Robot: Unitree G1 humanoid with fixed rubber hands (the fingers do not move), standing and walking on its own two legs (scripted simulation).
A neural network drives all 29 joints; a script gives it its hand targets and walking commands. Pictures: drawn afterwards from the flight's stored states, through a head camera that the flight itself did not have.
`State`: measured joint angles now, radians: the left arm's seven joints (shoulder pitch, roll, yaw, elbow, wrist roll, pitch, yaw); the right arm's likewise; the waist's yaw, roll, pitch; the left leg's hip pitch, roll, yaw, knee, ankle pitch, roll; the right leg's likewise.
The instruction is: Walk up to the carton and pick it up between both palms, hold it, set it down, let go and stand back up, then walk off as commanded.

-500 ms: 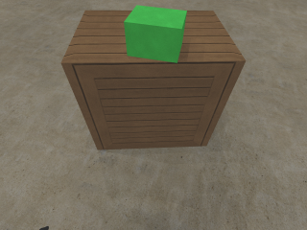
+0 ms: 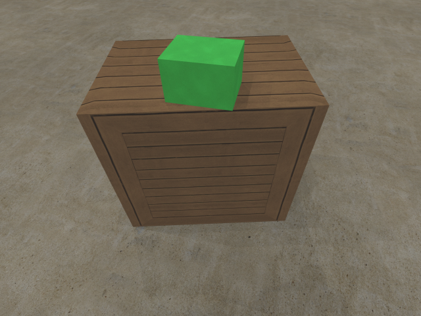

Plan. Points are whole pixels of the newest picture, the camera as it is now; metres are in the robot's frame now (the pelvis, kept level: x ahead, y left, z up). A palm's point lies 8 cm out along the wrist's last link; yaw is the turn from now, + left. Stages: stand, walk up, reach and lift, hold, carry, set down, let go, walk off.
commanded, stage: walk up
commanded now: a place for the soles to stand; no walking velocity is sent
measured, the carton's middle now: (204, 71) +0.84 +0.06 +0.06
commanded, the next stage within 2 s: none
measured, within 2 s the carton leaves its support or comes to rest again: neither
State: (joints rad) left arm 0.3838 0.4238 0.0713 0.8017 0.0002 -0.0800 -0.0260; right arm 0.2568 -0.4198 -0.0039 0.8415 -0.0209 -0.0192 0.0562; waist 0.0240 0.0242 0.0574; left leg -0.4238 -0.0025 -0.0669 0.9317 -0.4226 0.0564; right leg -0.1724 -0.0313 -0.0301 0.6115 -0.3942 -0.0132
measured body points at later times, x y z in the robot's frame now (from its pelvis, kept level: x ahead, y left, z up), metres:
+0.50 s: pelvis +0.16 +0.05 +0.00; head +0.16 +0.06 +0.45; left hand +0.20 +0.36 -0.12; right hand +0.24 -0.27 -0.09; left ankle +0.20 +0.12 -0.73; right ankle +0.20 -0.09 -0.67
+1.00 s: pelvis +0.30 +0.00 +0.01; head +0.30 -0.03 +0.45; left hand +0.35 +0.33 -0.07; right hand +0.37 -0.30 -0.13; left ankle +0.32 +0.18 -0.67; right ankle +0.33 -0.10 -0.73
